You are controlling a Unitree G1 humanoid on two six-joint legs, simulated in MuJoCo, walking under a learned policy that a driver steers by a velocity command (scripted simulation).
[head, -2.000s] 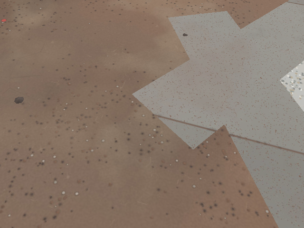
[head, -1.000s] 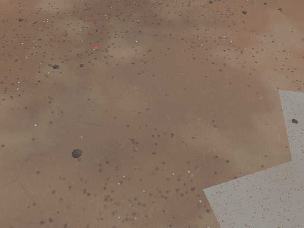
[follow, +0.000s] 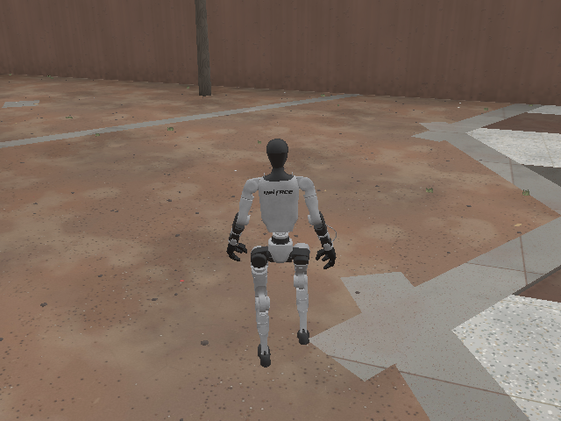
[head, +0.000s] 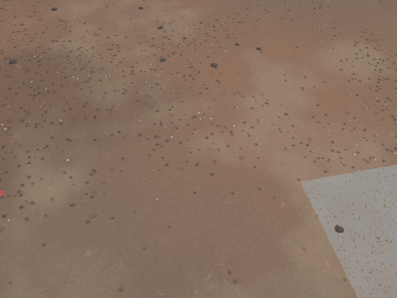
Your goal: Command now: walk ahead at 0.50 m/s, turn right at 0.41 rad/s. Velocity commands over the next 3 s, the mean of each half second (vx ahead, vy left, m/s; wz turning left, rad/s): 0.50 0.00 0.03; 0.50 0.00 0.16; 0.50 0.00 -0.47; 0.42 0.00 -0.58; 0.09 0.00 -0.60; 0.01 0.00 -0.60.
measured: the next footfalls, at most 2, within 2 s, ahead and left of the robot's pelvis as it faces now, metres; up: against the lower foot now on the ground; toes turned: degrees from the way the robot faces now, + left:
right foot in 0.22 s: +0.25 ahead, -0.13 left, +0.00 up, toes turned -6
left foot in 0.76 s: +0.52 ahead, +0.08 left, +0.00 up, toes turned +17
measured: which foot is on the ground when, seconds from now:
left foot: down 0.00-0.24, up 0.26-0.74, down 0.76-1.00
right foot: up 0.00-0.20, down 0.22-0.78, up 0.80-1.00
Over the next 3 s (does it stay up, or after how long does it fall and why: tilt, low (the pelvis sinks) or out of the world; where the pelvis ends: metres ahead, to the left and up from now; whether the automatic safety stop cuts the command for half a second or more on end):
stays up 1.09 -0.03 0.00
